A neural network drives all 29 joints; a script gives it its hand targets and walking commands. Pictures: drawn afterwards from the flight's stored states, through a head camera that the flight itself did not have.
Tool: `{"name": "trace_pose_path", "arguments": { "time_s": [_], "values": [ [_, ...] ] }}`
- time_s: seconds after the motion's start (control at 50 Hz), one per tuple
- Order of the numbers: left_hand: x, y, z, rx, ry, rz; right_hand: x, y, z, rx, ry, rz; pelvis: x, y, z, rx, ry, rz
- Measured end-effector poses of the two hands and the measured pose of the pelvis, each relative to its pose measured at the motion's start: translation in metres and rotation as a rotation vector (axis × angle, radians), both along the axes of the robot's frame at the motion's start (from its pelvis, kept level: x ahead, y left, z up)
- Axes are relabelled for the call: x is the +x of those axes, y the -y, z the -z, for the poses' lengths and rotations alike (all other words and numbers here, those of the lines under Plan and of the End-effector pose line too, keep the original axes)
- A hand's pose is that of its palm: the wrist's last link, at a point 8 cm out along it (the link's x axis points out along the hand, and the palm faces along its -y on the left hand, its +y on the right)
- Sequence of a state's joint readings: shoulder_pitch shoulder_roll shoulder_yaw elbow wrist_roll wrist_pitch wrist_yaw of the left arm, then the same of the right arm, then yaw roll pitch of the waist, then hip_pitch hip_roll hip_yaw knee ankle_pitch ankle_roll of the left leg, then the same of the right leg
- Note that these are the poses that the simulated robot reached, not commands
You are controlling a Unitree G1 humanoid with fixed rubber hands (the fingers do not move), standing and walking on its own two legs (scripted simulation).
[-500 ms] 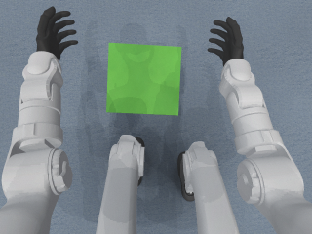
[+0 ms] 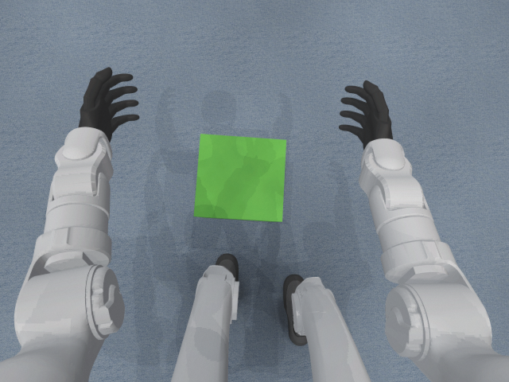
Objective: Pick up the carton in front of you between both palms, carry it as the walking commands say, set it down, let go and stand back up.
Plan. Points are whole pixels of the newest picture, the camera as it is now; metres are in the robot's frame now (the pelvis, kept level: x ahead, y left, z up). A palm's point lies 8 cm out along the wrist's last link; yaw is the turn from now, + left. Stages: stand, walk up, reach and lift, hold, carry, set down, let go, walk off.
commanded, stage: let go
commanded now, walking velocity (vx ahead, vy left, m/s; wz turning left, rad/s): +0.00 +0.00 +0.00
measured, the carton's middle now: (240, 183) +0.44 +0.07 -0.52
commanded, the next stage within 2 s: stand in 1.14 s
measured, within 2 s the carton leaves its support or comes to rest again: neither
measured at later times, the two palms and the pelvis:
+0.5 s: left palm (56, 239) +0.30 +0.25 +0.01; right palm (482, 242) +0.33 -0.20 +0.01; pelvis +0.08 +0.00 +0.11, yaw +3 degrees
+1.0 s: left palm (73, 327) +0.23 +0.20 +0.06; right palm out of the picture +0.27 -0.26 +0.07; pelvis +0.09 -0.04 +0.13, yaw +3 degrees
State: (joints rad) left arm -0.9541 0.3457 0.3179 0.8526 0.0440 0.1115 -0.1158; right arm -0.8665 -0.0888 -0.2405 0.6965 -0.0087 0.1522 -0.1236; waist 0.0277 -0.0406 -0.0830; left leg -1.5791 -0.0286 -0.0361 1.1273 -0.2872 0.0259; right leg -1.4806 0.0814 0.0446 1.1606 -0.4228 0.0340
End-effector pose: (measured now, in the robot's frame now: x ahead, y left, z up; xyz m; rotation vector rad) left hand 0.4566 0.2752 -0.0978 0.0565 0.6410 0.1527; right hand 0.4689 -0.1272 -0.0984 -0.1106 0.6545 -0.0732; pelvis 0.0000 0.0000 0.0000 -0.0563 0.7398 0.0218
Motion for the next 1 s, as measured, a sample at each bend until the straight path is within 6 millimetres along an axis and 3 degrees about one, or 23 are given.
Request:
{"name": "trace_pose_path", "arguments": {
  "time_s": [0.06,0.18,0.24,0.38,0.58,0.76,0.86,1.0],
  "values": [
    [-0.016,0.000,-0.007,0.034,-0.040,0.023,-0.012,0.003,-0.009,-0.026,-0.019,-0.014,0.005,-0.002,-0.014,0.003,0.021,-0.008],
    [-0.072,-0.004,-0.029,0.080,-0.114,0.033,-0.065,0.023,-0.032,-0.089,-0.105,-0.066,0.025,-0.005,-0.046,0.014,0.113,-0.011],
    [-0.097,-0.004,-0.045,0.076,-0.137,0.029,-0.083,0.038,-0.050,-0.099,-0.131,-0.062,0.035,-0.006,-0.061,0.023,0.170,-0.017],
    [-0.124,0.005,-0.080,0.053,-0.138,0.031,-0.105,0.055,-0.087,-0.082,-0.131,-0.077,0.058,-0.004,-0.087,0.042,0.292,-0.022],
    [-0.171,0.037,-0.123,0.040,-0.158,0.029,-0.163,0.088,-0.125,-0.062,-0.161,-0.057,0.092,0.007,-0.116,0.068,0.472,-0.021],
    [-0.197,0.051,-0.160,0.077,-0.121,0.034,-0.188,0.120,-0.158,-0.070,-0.116,-0.070,0.107,0.023,-0.130,0.086,0.623,-0.010],
    [-0.214,0.064,-0.159,0.058,-0.158,0.049,-0.198,0.132,-0.163,-0.066,-0.115,-0.054,0.103,0.031,-0.131,0.094,0.705,-0.013],
    [-0.222,0.075,-0.155,0.037,-0.162,0.036,-0.202,0.128,-0.164,-0.064,-0.132,-0.080,0.089,0.039,-0.129,0.102,0.771,-0.023]
  ]
}}
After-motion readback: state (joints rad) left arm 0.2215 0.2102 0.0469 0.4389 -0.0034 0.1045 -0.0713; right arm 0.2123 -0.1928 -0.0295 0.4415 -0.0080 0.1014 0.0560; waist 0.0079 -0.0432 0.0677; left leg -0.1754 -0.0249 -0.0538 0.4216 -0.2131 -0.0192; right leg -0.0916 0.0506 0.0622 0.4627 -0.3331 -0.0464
